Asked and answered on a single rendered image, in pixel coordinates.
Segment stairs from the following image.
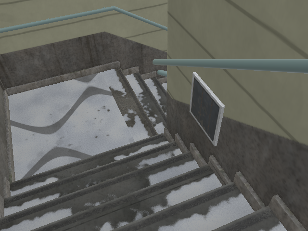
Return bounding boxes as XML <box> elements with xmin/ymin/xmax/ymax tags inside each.
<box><xmin>125</xmin><ymin>72</ymin><xmax>167</xmax><ymax>135</ymax></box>
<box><xmin>0</xmin><ymin>133</ymin><xmax>287</xmax><ymax>231</ymax></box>

